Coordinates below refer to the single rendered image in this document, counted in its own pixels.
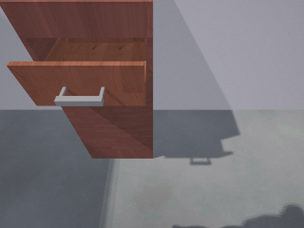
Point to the handle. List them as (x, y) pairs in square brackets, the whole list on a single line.
[(63, 100)]

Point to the cabinet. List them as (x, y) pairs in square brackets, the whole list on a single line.
[(107, 131)]

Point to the drawer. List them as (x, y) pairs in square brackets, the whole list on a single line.
[(84, 65)]

